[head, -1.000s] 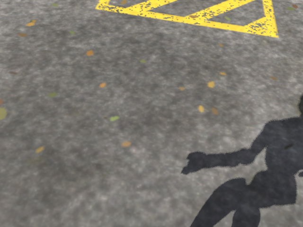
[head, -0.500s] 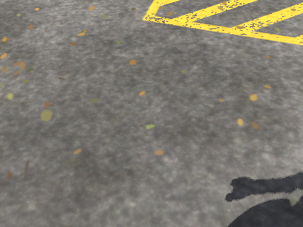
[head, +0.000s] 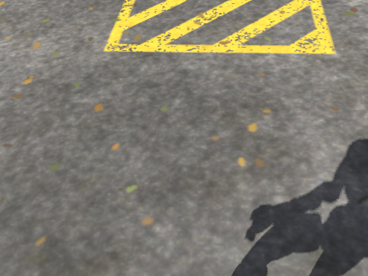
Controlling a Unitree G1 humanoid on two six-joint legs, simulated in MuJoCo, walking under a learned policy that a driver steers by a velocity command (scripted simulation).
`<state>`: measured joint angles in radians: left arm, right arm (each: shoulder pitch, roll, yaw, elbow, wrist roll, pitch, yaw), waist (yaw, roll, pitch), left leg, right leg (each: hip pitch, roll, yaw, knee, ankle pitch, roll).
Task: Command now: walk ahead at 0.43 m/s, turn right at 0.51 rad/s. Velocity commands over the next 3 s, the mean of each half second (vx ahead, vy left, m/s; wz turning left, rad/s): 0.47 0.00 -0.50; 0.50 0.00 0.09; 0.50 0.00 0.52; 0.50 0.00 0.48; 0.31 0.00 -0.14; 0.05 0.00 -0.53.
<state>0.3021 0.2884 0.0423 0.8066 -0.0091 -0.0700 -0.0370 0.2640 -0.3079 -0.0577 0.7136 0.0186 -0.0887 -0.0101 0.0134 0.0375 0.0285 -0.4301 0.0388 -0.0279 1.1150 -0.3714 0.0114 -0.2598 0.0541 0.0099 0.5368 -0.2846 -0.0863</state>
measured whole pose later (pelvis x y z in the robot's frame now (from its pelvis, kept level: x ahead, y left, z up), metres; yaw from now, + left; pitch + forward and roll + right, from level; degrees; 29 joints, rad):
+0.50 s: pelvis +0.28 +0.01 +0.00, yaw -16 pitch +1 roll +2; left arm 0.31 0.31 0.05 0.75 -0.03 -0.04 0.01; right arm 0.20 -0.27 -0.06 0.70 -0.01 -0.11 0.02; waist 0.01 -0.04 0.05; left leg -0.29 -0.05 0.03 0.42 -0.16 0.03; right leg -0.41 0.01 0.10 1.18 -0.38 -0.02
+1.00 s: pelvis +0.52 -0.13 +0.01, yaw -10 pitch +1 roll +0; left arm 0.23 0.27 0.05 0.74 0.01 -0.09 -0.02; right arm 0.29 -0.32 -0.06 0.77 0.03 -0.04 0.00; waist 0.01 0.05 0.04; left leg -0.52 0.07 -0.05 1.13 -0.31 0.00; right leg -0.24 0.01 -0.09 0.41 -0.18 -0.04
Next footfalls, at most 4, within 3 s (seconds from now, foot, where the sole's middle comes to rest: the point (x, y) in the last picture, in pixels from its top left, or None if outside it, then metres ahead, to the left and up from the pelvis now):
0.34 left None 0.39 0.10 -0.77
0.82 right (274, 254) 0.57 -0.23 -0.77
1.36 left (213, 183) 0.88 -0.03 -0.77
1.82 right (242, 128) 1.18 -0.18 -0.77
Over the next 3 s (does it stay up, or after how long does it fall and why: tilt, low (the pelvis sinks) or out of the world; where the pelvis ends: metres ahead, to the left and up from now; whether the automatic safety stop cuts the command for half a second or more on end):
stays up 1.28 -0.03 0.01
